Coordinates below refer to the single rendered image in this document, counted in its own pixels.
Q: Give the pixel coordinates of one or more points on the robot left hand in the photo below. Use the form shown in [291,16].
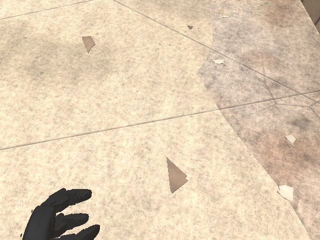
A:
[45,225]

